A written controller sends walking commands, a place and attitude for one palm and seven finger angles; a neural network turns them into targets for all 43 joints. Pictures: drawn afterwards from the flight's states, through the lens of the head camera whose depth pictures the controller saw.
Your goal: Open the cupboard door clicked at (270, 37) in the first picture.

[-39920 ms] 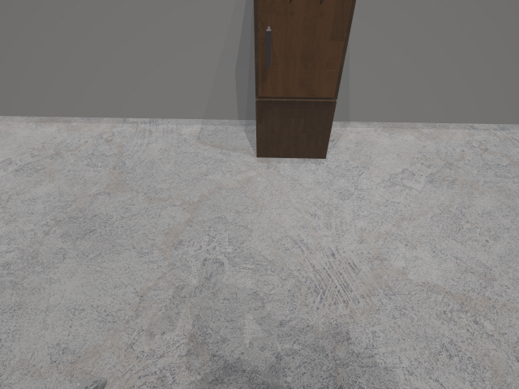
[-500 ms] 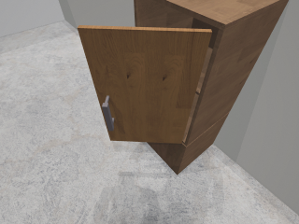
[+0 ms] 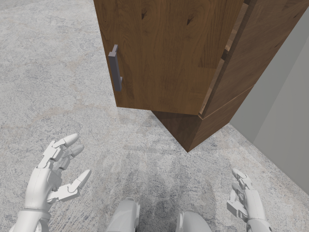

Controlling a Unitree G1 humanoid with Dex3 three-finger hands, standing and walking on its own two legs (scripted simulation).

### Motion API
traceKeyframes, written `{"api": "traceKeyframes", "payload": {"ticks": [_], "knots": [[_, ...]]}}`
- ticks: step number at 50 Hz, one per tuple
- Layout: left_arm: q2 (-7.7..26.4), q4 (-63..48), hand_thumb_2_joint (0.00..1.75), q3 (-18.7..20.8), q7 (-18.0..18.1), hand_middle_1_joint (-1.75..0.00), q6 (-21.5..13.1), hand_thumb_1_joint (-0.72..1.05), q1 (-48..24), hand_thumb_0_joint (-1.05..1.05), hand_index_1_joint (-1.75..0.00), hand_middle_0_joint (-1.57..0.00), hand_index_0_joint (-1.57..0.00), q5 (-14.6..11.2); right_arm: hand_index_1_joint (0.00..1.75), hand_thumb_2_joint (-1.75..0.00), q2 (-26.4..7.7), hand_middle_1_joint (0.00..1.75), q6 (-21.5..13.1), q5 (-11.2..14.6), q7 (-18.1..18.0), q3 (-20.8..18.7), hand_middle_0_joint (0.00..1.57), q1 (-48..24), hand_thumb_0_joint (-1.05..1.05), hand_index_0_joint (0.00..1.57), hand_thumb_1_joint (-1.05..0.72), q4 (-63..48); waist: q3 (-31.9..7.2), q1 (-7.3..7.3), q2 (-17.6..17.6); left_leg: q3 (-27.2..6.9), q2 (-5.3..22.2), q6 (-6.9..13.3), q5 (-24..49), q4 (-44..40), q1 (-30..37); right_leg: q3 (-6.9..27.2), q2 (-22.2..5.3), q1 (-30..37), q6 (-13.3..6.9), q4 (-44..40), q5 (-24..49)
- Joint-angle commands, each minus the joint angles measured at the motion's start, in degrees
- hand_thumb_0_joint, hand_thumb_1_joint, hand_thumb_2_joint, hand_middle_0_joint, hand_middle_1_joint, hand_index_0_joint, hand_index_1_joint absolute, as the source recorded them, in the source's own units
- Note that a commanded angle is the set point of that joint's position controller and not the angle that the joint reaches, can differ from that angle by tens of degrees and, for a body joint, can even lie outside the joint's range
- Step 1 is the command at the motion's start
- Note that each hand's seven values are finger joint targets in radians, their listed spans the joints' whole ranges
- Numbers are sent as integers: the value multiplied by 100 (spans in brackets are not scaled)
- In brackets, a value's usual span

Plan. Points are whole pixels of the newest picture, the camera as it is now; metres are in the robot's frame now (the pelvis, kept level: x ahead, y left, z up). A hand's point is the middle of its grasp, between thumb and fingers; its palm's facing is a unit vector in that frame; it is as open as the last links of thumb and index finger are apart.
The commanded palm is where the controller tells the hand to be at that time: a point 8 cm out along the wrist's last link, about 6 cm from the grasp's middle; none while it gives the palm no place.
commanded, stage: raise the hand with hooked fingers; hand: left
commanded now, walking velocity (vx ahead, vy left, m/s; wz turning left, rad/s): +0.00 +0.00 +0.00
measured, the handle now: (117, 69) +0.59 +0.20 +0.03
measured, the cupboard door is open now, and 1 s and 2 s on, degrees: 48 48 48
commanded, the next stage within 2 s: move the hooked fingers beside the handle in 1.52 s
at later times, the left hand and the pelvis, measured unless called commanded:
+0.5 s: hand (59, 161) +0.25 +0.26 +0.04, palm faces +0.02 -1.00 -0.05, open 12.5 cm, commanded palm +0.24 +0.31 +0.05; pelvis +0.00 +0.03 +0.01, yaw -1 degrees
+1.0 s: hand (46, 144) +0.29 +0.30 +0.04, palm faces +0.02 -1.00 -0.06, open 14.0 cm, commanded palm +0.27 +0.35 +0.05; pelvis +0.01 +0.04 +0.01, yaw -1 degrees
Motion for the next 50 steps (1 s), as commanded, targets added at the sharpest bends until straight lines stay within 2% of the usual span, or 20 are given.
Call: {"api": "traceKeyframes", "payload": {"ticks": [1,3,4,6,9,12,15,17,19,20,22,23,24,26,29,31,35,39,45,50], "knots": [[847,-803,60,389,-374,-75,42,20,-889,0,-75,-25,-25,-227,30,-90,-838,30,-284,82,-118,-305,20,70,0,20,-90,-589,-1338,-393,279,-30,-210,246,882,-1042,846,873,109,676,184,-1581,437],[920,-807,58,602,-393,-78,318,15,-725,0,-78,-25,-25,-313,30,-90,-828,30,-285,106,-111,-321,20,48,0,20,-90,-616,-1654,-243,245,-53,-225,238,1058,-1207,1003,770,97,933,194,-1556,634],[974,-664,57,702,-409,-80,455,13,-605,0,-80,-25,-25,-365,30,-90,-813,30,-266,94,-99,-315,20,4,0,20,-90,-634,-1641,-154,322,-73,-237,229,1209,-1256,1054,700,125,999,155,-1492,822],[1003,-927,55,844,-308,-82,514,8,-524,0,-82,-26,-26,-389,30,-90,-765,30,-258,87,-62,-341,20,5,0,20,-90,-650,-1902,-90,303,-60,-235,226,1393,-1344,1224,633,89,1112,189,-1461,1042],[1019,-738,52,941,-121,-87,412,1,-557,0,-87,-26,-26,-393,30,-90,-734,30,-234,50,-30,-340,20,-11,0,20,-90,-585,-1581,-110,24,-107,-228,216,1325,-1389,1050,562,122,998,173,-1432,920],[976,-815,49,857,-38,-92,142,-6,-638,0,-92,-27,-27,-309,30,-90,-785,30,-249,32,13,-358,20,79,0,20,-90,-546,-1529,-183,222,-106,-222,198,1180,-1459,1163,474,103,717,170,-1381,752],[991,-597,46,792,-109,-96,43,-13,-838,0,-96,-27,-27,-284,30,-90,-883,30,-218,36,11,-360,20,178,0,20,-90,-551,-1363,-293,58,-139,-215,203,1031,-1482,1107,423,129,520,163,-1339,656],[1009,-548,44,804,-178,-99,-12,-17,-943,0,-99,-28,-28,-320,30,-90,-917,30,-209,55,-3,-366,20,227,0,20,-90,-551,-1357,-308,189,-129,-227,194,894,-1506,1121,440,116,468,168,-1371,547],[1257,-619,42,980,-253,-102,-39,-22,-1091,0,-102,-28,-28,-353,30,-90,-983,30,-203,54,-28,-361,20,282,0,20,-90,-579,-1429,-259,279,-192,-213,173,910,-1551,1204,402,146,458,119,-1277,594],[1233,-770,41,932,-292,-103,-72,-24,-1162,0,-103,-28,-28,-348,30,-90,-990,30,-208,54,-28,-360,20,286,0,20,-90,-598,-1582,-253,493,-174,-215,166,1066,-1562,1390,398,133,448,118,-1257,736],[1230,-731,39,974,-308,-107,-41,-29,-1096,0,-107,-29,-29,-379,30,-90,-988,30,-196,57,-16,-356,20,320,0,20,-90,-599,-1583,-254,541,-217,-210,135,1179,-1614,1503,351,138,447,119,-1252,841],[1219,-659,38,1004,-315,-108,-25,-31,-1091,0,-108,-29,-29,-402,30,-90,-989,30,-192,57,-18,-367,20,322,0,20,-90,-573,-1566,-279,449,-216,-209,140,1198,-1590,1501,347,146,438,131,-1273,865],[1345,-553,37,1110,-350,-110,5,-34,-1147,0,-110,-29,-29,-427,30,-90,-1008,30,-166,52,-23,-362,20,358,0,20,-90,-586,-1537,-261,382,-226,-208,138,1239,-1558,1410,355,174,487,111,-1233,896],[1300,-571,35,1029,-401,-112,29,-38,-1317,0,-112,-29,-29,-394,30,-90,-1025,30,-141,63,-5,-346,20,336,0,20,-90,-600,-1491,-301,602,-250,-203,108,1136,-1614,1511,325,159,333,122,-1232,828],[1481,-361,32,1211,-466,-117,129,-45,-1434,0,-117,-30,-30,-418,30,-90,-1064,30,-106,60,-19,-331,20,385,0,20,-90,-620,-1437,-297,589,-283,-196,93,1135,-1601,1476,307,196,293,100,-1197,853],[1507,-324,30,1261,-549,-120,164,-50,-1516,0,-120,-30,-30,-439,30,-90,-1069,30,-94,62,-14,-321,20,380,0,20,-90,-642,-1531,-294,619,-280,-196,82,1161,-1610,1551,307,184,292,110,-1219,869],[1680,-193,30,1417,-725,-120,212,-50,-1795,0,-120,-30,-30,-521,30,-90,-1099,30,-96,63,-22,-295,20,407,0,20,-90,-653,-1647,-295,577,-274,-203,89,1340,-1513,1528,325,199,342,107,-1192,985],[1822,-90,30,1501,-870,-120,245,-50,-2010,0,-120,-30,-30,-555,30,-90,-1134,30,-133,62,-19,-284,20,456,0,20,-90,-620,-1734,-289,772,-337,-175,44,1548,-1490,1674,305,208,229,79,-1116,1054],[2052,334,30,1746,-1079,-120,354,-50,-2360,0,-120,-30,-30,-656,30,-90,-1181,30,-111,99,-42,-278,20,496,0,20,-90,-589,-1704,-320,522,-291,-194,97,1318,-1466,1478,342,202,236,113,-1182,933],[2378,493,30,1987,-1218,-120,363,-50,-2574,0,-120,-30,-30,-687,30,-90,-1218,30,-115,96,-43,-279,20,573,0,20,-90,-558,-1947,-263,701,-260,-181,97,1564,-1410,1583,381,190,285,102,-1156,1058]]}}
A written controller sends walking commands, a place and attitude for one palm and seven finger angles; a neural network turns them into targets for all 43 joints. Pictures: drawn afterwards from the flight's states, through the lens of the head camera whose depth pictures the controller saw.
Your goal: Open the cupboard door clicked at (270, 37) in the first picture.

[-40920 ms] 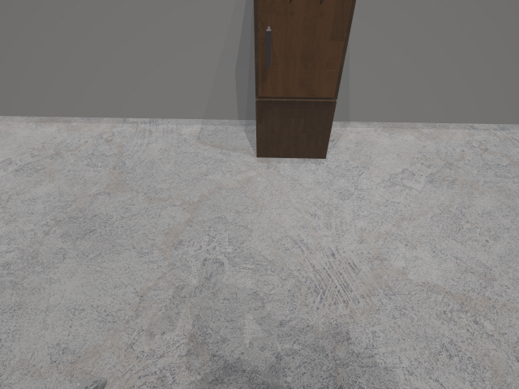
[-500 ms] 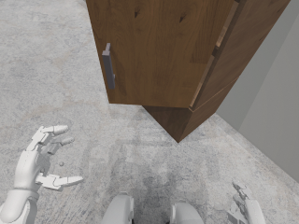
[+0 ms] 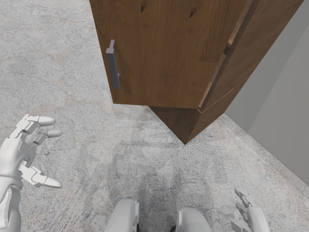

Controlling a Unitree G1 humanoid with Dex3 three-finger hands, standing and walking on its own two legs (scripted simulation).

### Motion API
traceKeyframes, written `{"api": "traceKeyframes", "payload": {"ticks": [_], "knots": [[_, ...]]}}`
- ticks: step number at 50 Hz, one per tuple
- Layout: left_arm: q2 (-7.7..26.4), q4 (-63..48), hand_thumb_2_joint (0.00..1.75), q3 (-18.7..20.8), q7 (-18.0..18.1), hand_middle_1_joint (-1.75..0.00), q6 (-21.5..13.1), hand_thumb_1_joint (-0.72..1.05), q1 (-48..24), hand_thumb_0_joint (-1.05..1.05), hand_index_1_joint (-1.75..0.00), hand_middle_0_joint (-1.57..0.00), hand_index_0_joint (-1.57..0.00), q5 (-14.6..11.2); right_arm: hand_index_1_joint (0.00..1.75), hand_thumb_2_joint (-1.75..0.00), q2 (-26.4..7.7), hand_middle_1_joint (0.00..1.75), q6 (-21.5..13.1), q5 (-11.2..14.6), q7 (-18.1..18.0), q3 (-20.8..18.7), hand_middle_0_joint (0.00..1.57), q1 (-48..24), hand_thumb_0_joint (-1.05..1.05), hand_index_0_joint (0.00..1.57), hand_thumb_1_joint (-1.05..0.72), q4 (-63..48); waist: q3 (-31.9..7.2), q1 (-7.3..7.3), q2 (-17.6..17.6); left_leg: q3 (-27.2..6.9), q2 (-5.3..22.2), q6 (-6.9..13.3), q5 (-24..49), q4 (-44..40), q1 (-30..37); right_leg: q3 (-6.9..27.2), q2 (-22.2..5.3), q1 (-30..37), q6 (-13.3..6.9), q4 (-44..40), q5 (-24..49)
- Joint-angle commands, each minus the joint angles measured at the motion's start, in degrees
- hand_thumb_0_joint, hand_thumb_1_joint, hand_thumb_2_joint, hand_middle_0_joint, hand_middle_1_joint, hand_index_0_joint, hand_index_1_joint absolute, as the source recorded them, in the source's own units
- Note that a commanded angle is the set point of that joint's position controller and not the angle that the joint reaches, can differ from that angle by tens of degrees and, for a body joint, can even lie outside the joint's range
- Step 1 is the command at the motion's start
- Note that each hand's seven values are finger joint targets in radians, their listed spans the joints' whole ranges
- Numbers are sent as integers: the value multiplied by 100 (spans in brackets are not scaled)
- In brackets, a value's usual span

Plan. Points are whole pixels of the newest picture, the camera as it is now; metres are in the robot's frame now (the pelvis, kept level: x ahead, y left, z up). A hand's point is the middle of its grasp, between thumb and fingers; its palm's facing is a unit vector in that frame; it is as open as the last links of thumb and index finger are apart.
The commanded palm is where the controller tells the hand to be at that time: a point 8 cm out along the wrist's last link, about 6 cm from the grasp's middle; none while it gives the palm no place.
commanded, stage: raise the hand with hooked fingers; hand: left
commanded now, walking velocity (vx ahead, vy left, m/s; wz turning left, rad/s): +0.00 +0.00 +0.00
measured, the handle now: (114, 66) +0.58 +0.18 +0.02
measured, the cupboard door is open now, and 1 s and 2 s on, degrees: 48 48 48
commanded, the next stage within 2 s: move the hooked fingers beside the handle in 0.52 s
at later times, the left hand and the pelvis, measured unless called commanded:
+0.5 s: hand (52, 149) +0.29 +0.26 +0.04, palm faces +0.03 -1.00 -0.06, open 14.0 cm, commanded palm +0.27 +0.31 +0.04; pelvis +0.00 -0.01 +0.00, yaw +0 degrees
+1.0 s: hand (66, 125) +0.35 +0.25 +0.03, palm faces +0.00 -1.00 -0.03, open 14.0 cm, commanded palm +0.33 +0.30 +0.04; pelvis +0.00 -0.01 +0.00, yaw -1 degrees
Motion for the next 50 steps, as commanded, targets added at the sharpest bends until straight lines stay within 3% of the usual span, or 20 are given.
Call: {"api": "traceKeyframes", "payload": {"ticks": [1,6,9,11,15,17,18,20,25,28,31,34,36,40,44,45,48,50], "knots": [[1417,-888,30,684,-150,-120,-365,-50,-818,0,-120,-30,-30,-211,30,-90,-993,30,-251,50,-80,-465,20,111,0,20,-90,-705,-1843,-29,468,-430,-106,-193,1528,-1257,1854,196,247,514,-192,-842,862],[1278,-905,30,609,-219,-120,-349,-50,-571,0,-120,-30,-30,-293,30,-90,-1007,30,-270,69,-32,-502,20,163,0,20,-90,-743,-1985,18,415,-381,-106,-169,1740,-1214,1870,223,238,645,-170,-848,1042],[1380,-933,30,690,-147,-120,-357,-50,-618,0,-120,-30,-30,-282,30,-90,-1005,30,-257,51,-19,-506,20,184,0,20,-90,-745,-1801,-17,376,-375,-105,-159,1674,-1202,1736,221,250,604,-179,-840,1006],[1419,-1035,30,742,-81,-120,-415,-50,-652,0,-120,-30,-30,-268,30,-90,-993,30,-244,56,-9,-503,20,159,0,20,-90,-755,-1877,21,510,-373,-109,-170,1654,-1242,1781,239,232,638,-178,-846,973],[1387,-928,30,731,-51,-120,-463,-50,-659,0,-120,-30,-30,-256,30,-90,-981,30,-213,50,-12,-496,20,184,0,20,-90,-737,-1837,-24,369,-313,-114,-137,1546,-1177,1633,289,243,678,-161,-867,950],[1302,-903,30,635,-63,-120,-472,-50,-691,0,-120,-30,-30,-239,30,-90,-970,30,-204,65,-15,-492,20,149,0,20,-90,-756,-1726,-47,498,-304,-126,-136,1360,-1214,1615,300,231,624,-161,-912,807],[1307,-899,30,654,-62,-120,-467,-50,-689,0,-120,-30,-30,-264,30,-90,-968,30,-200,66,-24,-487,20,143,0,20,-90,-750,-1734,-48,392,-299,-127,-119,1323,-1205,1568,323,230,690,-154,-941,799],[1429,-1026,30,703,-94,-120,-486,-50,-748,0,-120,-30,-30,-235,30,-90,-974,30,-200,60,-36,-485,20,149,0,20,-90,-761,-1963,-13,519,-285,-122,-118,1482,-1164,1671,344,229,763,-166,-888,936],[1329,-820,30,679,-137,-120,-438,-50,-683,0,-120,-30,-30,-267,30,-90,-961,30,-168,65,-43,-475,20,167,0,20,-90,-752,-1804,-65,293,-269,-123,-105,1517,-1110,1562,330,249,733,-146,-889,1029],[1261,-794,30,597,-127,-120,-417,-50,-763,0,-120,-30,-30,-257,30,-90,-954,30,-168,84,-44,-463,20,105,0,20,-90,-785,-1636,-65,369,-287,-127,-117,1280,-1165,1498,326,235,665,-153,-930,792],[1371,-900,30,671,-138,-120,-435,-50,-778,0,-120,-30,-30,-253,30,-90,-946,30,-166,68,-48,-460,20,115,0,20,-90,-795,-1854,-37,408,-251,-132,-95,1407,-1106,1545,379,228,796,-157,-922,924],[1500,-698,30,672,-131,-120,-476,-50,-1507,0,-120,-30,-30,-213,30,-90,-973,30,-161,59,-103,-434,20,158,0,20,-90,-655,-1703,-201,324,-273,-109,-83,1295,-953,1359,399,256,584,-157,-852,839],[1471,-525,30,589,-151,-120,-463,-50,-1885,0,-120,-30,-30,-152,30,-90,-983,30,-164,58,-120,-422,20,143,0,20,-90,-613,-1770,-213,449,-278,-108,-92,1197,-950,1378,413,235,490,-156,-836,739],[1564,-245,30,511,-222,-120,-374,-50,-2335,0,-120,-30,-30,-48,30,-90,-1032,30,-147,64,-147,-420,20,219,0,20,-90,-540,-1973,-226,545,-302,-80,-97,1365,-962,1595,384,237,405,-176,-809,885],[1541,-183,30,447,-128,-120,-245,-50,-2466,0,-120,-30,-30,17,30,-90,-1042,30,-100,56,-115,-442,20,300,0,20,-90,-550,-2260,-155,665,-385,-62,-148,1770,-1062,1976,300,238,399,-200,-774,1114],[1681,-179,30,566,-74,-120,-225,-50,-2455,0,-120,-30,-30,65,30,-90,-1040,30,-66,52,-92,-444,20,317,0,20,-90,-537,-2335,-110,733,-374,-43,-167,1814,-1094,2039,303,226,416,-189,-790,1141],[1717,183,30,667,133,-120,-171,-50,-2614,0,-120,-30,-30,142,30,-90,-1027,30,49,43,-54,-439,20,340,0,20,-90,-515,-2143,-139,420,-338,-56,-144,1673,-1101,1717,297,218,500,-155,-787,1114],[1656,205,30,620,212,-120,-216,-50,-2698,0,-120,-30,-30,191,30,-90,-1006,30,96,31,-23,-434,20,382,0,20,-90,-527,-2268,-126,564,-313,-55,-158,1805,-1111,1841,302,229,512,-165,-776,1208]]}}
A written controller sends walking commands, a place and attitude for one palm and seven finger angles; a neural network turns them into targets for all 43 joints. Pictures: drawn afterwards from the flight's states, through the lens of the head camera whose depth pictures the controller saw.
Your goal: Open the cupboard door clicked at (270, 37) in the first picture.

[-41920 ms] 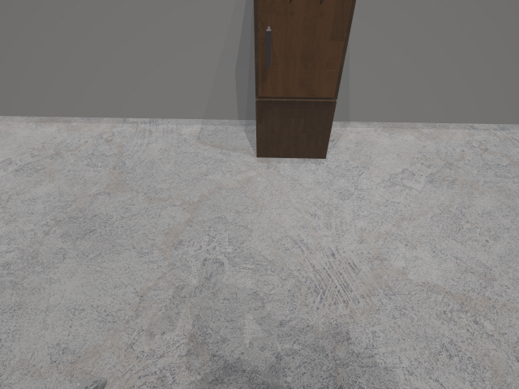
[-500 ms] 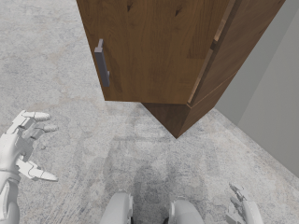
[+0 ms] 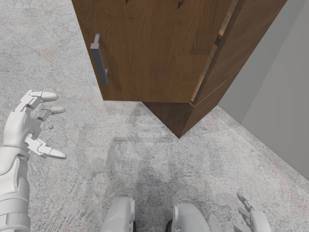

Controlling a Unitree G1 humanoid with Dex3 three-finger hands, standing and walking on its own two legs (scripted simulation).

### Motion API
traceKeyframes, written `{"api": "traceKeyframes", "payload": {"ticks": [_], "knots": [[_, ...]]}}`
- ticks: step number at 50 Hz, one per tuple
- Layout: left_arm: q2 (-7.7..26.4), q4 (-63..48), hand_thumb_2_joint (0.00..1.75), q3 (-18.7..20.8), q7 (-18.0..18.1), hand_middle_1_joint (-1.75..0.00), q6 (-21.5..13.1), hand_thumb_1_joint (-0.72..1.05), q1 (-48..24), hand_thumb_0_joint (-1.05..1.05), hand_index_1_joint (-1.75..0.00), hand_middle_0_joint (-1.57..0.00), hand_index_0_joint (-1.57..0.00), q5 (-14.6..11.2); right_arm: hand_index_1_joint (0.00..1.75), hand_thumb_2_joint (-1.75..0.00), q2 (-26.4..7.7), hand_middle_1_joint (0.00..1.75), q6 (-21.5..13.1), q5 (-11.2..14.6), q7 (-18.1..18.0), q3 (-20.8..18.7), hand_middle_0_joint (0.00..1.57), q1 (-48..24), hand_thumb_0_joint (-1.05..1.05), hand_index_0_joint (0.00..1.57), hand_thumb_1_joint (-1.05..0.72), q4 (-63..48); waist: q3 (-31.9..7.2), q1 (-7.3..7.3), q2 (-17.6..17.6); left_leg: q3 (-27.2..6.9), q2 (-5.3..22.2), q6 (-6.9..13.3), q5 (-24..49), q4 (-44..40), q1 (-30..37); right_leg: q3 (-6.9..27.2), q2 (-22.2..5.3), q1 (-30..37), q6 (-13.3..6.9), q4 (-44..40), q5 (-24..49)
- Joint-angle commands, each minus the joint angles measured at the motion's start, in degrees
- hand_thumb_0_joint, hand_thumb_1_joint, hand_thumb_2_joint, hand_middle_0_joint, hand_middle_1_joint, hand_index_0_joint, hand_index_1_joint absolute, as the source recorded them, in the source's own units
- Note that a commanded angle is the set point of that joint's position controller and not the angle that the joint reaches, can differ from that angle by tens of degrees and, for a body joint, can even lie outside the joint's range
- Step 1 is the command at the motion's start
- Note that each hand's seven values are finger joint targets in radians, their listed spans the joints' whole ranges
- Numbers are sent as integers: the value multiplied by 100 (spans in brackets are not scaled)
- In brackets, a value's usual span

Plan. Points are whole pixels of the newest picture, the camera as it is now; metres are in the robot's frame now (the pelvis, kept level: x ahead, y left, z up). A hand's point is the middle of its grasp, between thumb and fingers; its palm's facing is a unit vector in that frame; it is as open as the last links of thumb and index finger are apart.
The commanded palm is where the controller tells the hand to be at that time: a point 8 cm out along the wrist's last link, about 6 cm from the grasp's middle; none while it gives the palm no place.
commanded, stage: move the hooked fingers beside the handle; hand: left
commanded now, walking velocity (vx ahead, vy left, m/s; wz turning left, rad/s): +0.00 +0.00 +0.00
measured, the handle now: (101, 61) +0.57 +0.19 +0.02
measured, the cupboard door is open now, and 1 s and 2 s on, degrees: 48 48 48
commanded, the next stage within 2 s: none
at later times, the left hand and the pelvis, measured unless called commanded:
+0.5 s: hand (62, 102) +0.41 +0.26 +0.04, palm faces +0.06 -1.00 -0.04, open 14.0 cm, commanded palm +0.40 +0.30 +0.04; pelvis +0.00 +0.00 +0.00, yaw -1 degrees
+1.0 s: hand (73, 80) +0.49 +0.25 +0.04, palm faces +0.05 -1.00 -0.03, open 14.0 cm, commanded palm +0.48 +0.29 +0.03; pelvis -0.01 +0.00 -0.02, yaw -2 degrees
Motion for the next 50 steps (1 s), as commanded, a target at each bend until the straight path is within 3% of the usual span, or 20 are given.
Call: {"api": "traceKeyframes", "payload": {"ticks": [1,4,8,9,11,14,15,17,20,21,25,26,28,35,37,39,43,45,48,50], "knots": [[1395,-936,30,468,216,-120,-409,-50,-1239,0,-120,-30,-30,-67,30,-90,-939,30,-95,18,1,-428,20,377,0,20,-90,-607,-2252,25,597,-356,-115,-106,1863,-1179,2155,239,151,784,-105,-892,1247],[1419,-671,30,492,280,-120,-482,-50,-1314,0,-120,-30,-30,-32,30,-90,-948,30,-15,8,21,-428,20,457,0,20,-90,-580,-2192,-20,356,-333,-123,-72,1907,-1132,1975,256,182,897,-110,-876,1353],[1477,-373,30,439,317,-120,-596,-50,-1918,0,-120,-30,-30,114,30,-90,-970,30,89,3,27,-442,20,535,0,20,-90,-455,-2077,-111,465,-355,-103,-83,1718,-1165,1973,258,165,699,-98,-902,1167],[1392,-396,30,333,313,-120,-646,-50,-2111,0,-120,-30,-30,107,30,-90,-974,30,90,2,18,-441,20,566,0,20,-90,-455,-2148,-163,530,-372,-97,-79,1818,-1121,2075,246,187,590,-115,-858,1203],[1460,-377,30,367,348,-120,-718,-50,-2262,0,-120,-30,-30,168,30,-90,-981,30,131,-22,26,-465,20,650,0,20,-90,-379,-2449,-121,675,-420,-79,-125,2049,-1146,2407,237,173,581,-116,-853,1293],[1520,-87,30,377,373,-120,-744,-50,-2498,0,-120,-30,-30,210,30,-90,-987,30,198,-36,32,-457,20,715,0,20,-90,-303,-2393,-190,551,-402,-83,-98,2123,-1061,2266,240,187,590,-114,-819,1402],[1684,28,30,515,380,-120,-748,-50,-2552,0,-120,-30,-30,253,30,-90,-1006,30,237,-44,36,-456,20,734,0,20,-90,-265,-2447,-139,534,-394,-80,-109,2094,-1066,2227,258,178,626,-105,-823,1397],[1732,411,30,542,383,-120,-724,-50,-2693,0,-120,-30,-30,299,30,-90,-996,30,305,-40,49,-432,20,719,0,20,-90,-250,-2184,-181,392,-357,-99,-75,1799,-1062,1923,281,181,651,-91,-861,1265],[1949,413,30,667,370,-120,-828,-50,-2943,0,-120,-30,-30,356,30,-90,-997,30,381,-59,58,-424,20,786,0,20,-90,-265,-2598,-114,653,-324,-102,-78,2150,-980,2079,321,188,761,-113,-759,1554],[1798,413,30,549,352,-120,-840,-50,-3009,0,-120,-30,-30,344,30,-90,-968,30,401,-58,77,-436,20,784,0,20,-90,-251,-2607,-167,690,-323,-93,-78,2192,-961,2186,322,188,709,-98,-784,1589],[1964,682,30,647,315,-120,-894,-50,-3224,0,-120,-30,-30,368,30,-90,-1006,30,494,-67,93,-438,20,843,0,20,-90,-193,-2624,-211,580,-322,-79,-58,2201,-881,2063,341,213,695,-90,-752,1633],[1788,933,30,480,289,-120,-853,-50,-3302,0,-120,-30,-30,391,30,-90,-980,30,522,-56,106,-422,20,845,0,20,-90,-181,-2410,-281,574,-307,-94,-50,2023,-889,1931,339,205,626,-82,-794,1520],[2053,1260,30,606,305,-120,-830,-50,-3632,0,-120,-30,-30,470,30,-90,-1043,30,576,-55,89,-413,20,880,0,20,-90,-139,-2199,-334,436,-332,-87,-22,1703,-870,1665,347,206,505,-77,-799,1272],[2375,1432,30,615,286,-120,-996,-50,-4647,0,-120,-30,-30,611,30,-90,-1089,30,683,-112,79,-390,20,1010,0,20,-90,-24,-2685,-426,878,-444,-55,-43,1955,-708,2074,327,221,135,-108,-650,1291],[2252,1603,30,480,321,-120,-938,-50,-4794,0,-120,-30,-30,657,30,-90,-1084,30,720,-117,96,-375,20,1037,0,20,-90,-17,-2720,-495,887,-478,-62,-36,1960,-683,2035,304,217,68,-94,-630,1259],[2480,1808,30,620,346,-120,-890,-50,-4936,0,-120,-30,-30,671,30,-90,-1124,30,765,-125,85,-355,20,1107,0,20,-90,3,-2650,-540,726,-492,-52,-15,1921,-641,1918,297,236,72,-101,-621,1261],[2689,1903,30,674,447,-120,-817,-50,-5156,0,-120,-30,-30,812,30,-90,-1134,30,850,-149,116,-327,20,1162,0,20,-90,-13,-2840,-529,953,-487,-50,-18,1950,-607,1861,313,227,75,-86,-589,1262],[2777,1978,30,724,473,-120,-824,-50,-5207,0,-120,-30,-30,847,30,-90,-1149,30,899,-161,126,-324,20,1226,0,20,-90,-9,-2954,-554,877,-507,-29,-20,2099,-554,1910,296,243,40,-83,-544,1357],[2779,2082,30,644,543,-120,-770,-50,-5568,0,-120,-30,-30,911,30,-90,-1151,30,957,-173,141,-300,20,1269,0,20,-90,15,-2840,-693,908,-509,-20,2,1971,-530,1781,306,245,-26,-60,-574,1288],[3048,2049,30,815,567,-120,-796,-50,-5638,0,-120,-30,-30,949,30,-90,-1182,30,993,-194,140,-293,20,1347,0,20,-90,25,-3066,-648,992,-533,-6,-7,2119,-498,1874,305,258,-4,-74,-525,1374]]}}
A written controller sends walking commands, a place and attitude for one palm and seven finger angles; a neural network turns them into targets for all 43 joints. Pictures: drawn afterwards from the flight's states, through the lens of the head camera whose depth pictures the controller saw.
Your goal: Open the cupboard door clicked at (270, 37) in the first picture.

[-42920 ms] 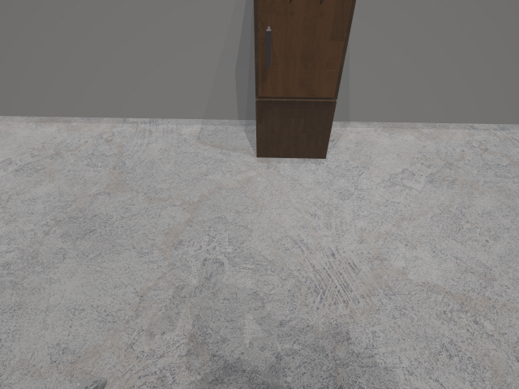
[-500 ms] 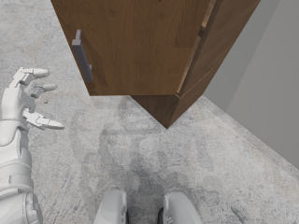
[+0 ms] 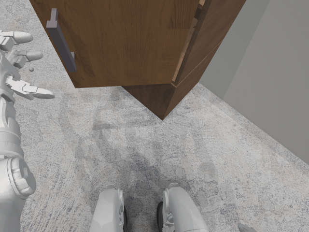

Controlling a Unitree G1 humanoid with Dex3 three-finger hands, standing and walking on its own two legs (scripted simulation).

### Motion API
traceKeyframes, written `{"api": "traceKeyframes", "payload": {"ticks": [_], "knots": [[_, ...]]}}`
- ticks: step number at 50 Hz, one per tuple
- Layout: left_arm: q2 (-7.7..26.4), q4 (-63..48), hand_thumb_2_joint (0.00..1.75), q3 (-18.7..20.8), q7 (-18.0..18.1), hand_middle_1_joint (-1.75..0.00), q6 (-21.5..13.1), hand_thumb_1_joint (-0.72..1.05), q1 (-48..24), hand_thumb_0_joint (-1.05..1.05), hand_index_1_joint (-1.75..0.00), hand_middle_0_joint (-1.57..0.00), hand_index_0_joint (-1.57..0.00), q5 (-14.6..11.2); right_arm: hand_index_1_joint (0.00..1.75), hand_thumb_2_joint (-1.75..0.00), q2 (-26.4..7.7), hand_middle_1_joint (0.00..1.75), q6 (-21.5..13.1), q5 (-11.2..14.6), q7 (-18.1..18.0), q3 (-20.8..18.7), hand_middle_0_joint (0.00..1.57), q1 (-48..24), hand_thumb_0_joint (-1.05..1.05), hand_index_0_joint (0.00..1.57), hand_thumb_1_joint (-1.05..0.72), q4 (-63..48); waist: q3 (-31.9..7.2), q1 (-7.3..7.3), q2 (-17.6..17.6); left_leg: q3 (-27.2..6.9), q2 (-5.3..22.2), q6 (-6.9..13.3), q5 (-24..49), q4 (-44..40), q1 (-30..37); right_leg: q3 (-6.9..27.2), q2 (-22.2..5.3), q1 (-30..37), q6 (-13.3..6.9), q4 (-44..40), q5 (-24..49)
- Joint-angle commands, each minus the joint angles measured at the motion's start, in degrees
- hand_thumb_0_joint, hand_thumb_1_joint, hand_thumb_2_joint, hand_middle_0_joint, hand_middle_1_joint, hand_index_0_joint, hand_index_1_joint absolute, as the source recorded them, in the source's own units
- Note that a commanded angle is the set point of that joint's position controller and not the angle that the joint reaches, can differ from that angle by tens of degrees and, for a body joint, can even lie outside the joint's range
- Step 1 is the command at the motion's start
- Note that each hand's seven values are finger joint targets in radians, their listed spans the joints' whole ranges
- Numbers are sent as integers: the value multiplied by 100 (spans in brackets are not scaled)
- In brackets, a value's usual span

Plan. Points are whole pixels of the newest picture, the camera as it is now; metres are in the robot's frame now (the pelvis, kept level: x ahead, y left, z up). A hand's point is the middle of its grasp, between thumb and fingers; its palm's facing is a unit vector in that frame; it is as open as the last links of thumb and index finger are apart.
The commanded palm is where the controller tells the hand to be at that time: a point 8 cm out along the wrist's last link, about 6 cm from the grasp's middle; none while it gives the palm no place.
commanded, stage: move the hooked fingers beside the handle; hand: left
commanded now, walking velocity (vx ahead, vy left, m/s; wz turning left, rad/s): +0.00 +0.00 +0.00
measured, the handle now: (64, 43) +0.57 +0.21 +0.04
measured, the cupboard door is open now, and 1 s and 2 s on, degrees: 48 48 48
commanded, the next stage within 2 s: slide the fingers in behind the handle in 1.02 s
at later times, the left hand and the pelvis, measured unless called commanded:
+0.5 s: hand (33, 59) +0.52 +0.28 +0.04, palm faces +0.09 -1.00 -0.03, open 14.0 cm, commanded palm +0.51 +0.30 +0.04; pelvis +0.00 +0.01 -0.01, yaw -2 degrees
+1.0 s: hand (36, 57) +0.53 +0.27 +0.05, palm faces +0.08 -1.00 -0.03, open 14.0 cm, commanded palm +0.51 +0.29 +0.04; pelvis +0.01 +0.01 +0.00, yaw -1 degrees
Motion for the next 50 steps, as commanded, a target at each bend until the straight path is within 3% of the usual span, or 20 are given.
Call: {"api": "traceKeyframes", "payload": {"ticks": [1,3,6,11,13,15,20,23,24,27,32,34,35,37,41,44,46,48,49,50], "knots": [[1906,-1016,30,305,61,-120,-354,-50,-2265,0,-120,-30,-30,-54,30,-90,-1109,30,8,-15,-50,-394,20,972,0,20,-90,-289,-3068,-46,938,-512,-129,-9,2169,-891,2724,296,152,914,-58,-886,1367],[1817,-873,30,149,73,-120,-296,-50,-2494,0,-120,-30,-30,-5,30,-90,-1114,30,50,-17,-40,-370,20,993,0,20,-90,-252,-2857,-171,894,-532,-112,-2,2010,-886,2593,276,152,789,-49,-904,1251],[2163,-783,30,324,76,-120,-274,-50,-2652,0,-120,-30,-30,65,30,-90,-1152,30,93,-30,-46,-342,20,1069,0,20,-90,-267,-3009,-165,926,-535,-106,12,2042,-816,2506,287,168,818,-56,-848,1278],[2286,-644,30,286,116,-120,-207,-50,-3075,0,-120,-30,-30,149,30,-90,-1183,30,158,-61,-29,-305,20,1173,0,20,-90,-231,-2995,-322,1063,-591,-72,15,2066,-723,2511,260,182,556,-49,-813,1247],[2435,-599,30,414,103,-120,-159,-50,-2808,0,-120,-30,-30,189,30,-90,-1177,30,190,-71,-13,-294,20,1214,0,20,-90,-297,-3081,-187,1125,-560,-86,10,2144,-733,2450,259,182,741,-63,-788,1317],[2386,-608,30,429,38,-120,-134,-50,-2546,0,-120,-30,-30,154,30,-90,-1177,30,225,-74,12,-297,20,1239,0,20,-90,-341,-3252,-147,1098,-563,-76,9,2414,-715,2568,244,187,796,-64,-750,1540],[2353,-1028,30,451,-2,-120,-148,-50,-2647,0,-120,-30,-30,91,30,-90,-1165,30,291,-59,44,-340,20,1248,0,20,-90,-334,-3419,-167,1224,-588,-49,-3,2579,-705,2788,241,197,740,-49,-744,1650],[2480,-1005,30,551,22,-120,-150,-50,-2662,0,-120,-30,-30,89,30,-90,-1163,30,288,-52,36,-329,20,1232,0,20,-90,-294,-3213,-164,1136,-561,-49,9,2311,-732,2589,259,209,825,-45,-810,1485],[2389,-1163,30,460,27,-120,-201,-50,-2857,0,-120,-30,-30,91,30,-90,-1165,30,281,-60,38,-337,20,1250,0,20,-90,-271,-3293,-226,1207,-622,-43,9,2395,-731,2785,235,219,667,-63,-778,1475],[2179,-1352,30,340,56,-120,-255,-50,-2807,0,-120,-30,-30,99,30,-90,-1151,30,276,-76,55,-384,20,1275,0,20,-90,-210,-3536,-168,1553,-715,-30,-80,2705,-798,3352,180,210,486,-90,-807,1494],[1754,-1004,30,71,86,-120,-119,-50,-2690,0,-120,-30,-30,67,30,-90,-1132,30,308,-70,52,-379,20,1250,0,20,-90,-162,-3058,-275,1272,-751,-20,-76,2509,-890,3282,126,200,343,-77,-913,1369],[1826,-886,30,139,124,-120,-111,-50,-2677,0,-120,-30,-30,62,30,-90,-1140,30,303,-76,36,-349,20,1245,0,20,-90,-181,-2936,-288,1154,-737,-39,-49,2470,-872,3104,131,203,376,-90,-884,1385],[1948,-907,30,185,151,-120,-131,-50,-2694,0,-120,-30,-30,100,30,-90,-1139,30,319,-73,31,-342,20,1216,0,20,-90,-196,-2976,-243,1257,-714,-38,-67,2538,-871,3110,142,196,420,-89,-869,1425],[1796,-994,30,54,208,-120,-196,-50,-2839,0,-120,-30,-30,134,30,-90,-1115,30,318,-91,40,-348,20,1195,0,20,-90,-206,-2979,-296,1264,-725,-39,-79,2499,-863,3176,135,193,339,-85,-871,1376],[1897,-978,30,156,274,-120,-319,-50,-2808,0,-120,-30,-30,139,30,-90,-1117,30,317,-109,56,-342,20,1177,0,20,-90,-222,-3096,-258,1357,-725,-41,-104,2684,-825,3250,138,197,371,-96,-816,1477],[1907,-886,30,187,267,-120,-315,-50,-2704,0,-120,-30,-30,144,30,-90,-1113,30,330,-94,66,-335,20,1162,0,20,-90,-269,-3066,-255,1202,-682,-55,-63,2623,-782,3067,161,211,489,-94,-789,1518],[1975,-1005,30,219,243,-120,-307,-50,-2693,0,-120,-30,-30,150,30,-90,-1118,30,352,-98,70,-342,20,1171,0,20,-90,-290,-3274,-189,1309,-677,-58,-86,2806,-780,3153,163,196,601,-88,-767,1640],[1879,-1012,30,196,221,-120,-282,-50,-2569,0,-120,-30,-30,110,30,-90,-1104,30,362,-80,82,-350,20,1143,0,20,-90,-309,-3213,-200,1155,-653,-58,-69,2703,-798,3072,173,207,667,-71,-813,1629],[2043,-1093,30,348,218,-120,-320,-50,-2512,0,-120,-30,-30,84,30,-90,-1118,30,360,-84,74,-352,20,1171,0,20,-90,-313,-3294,-134,1175,-674,-55,-70,2820,-793,3137,174,210,718,-92,-773,1694],[1867,-1095,30,205,199,-120,-304,-50,-2526,0,-120,-30,-30,85,30,-90,-1098,30,366,-72,84,-358,20,1150,0,20,-90,-316,-3330,-182,1188,-655,-59,-69,2787,-793,3138,182,210,687,-70,-797,1692]]}}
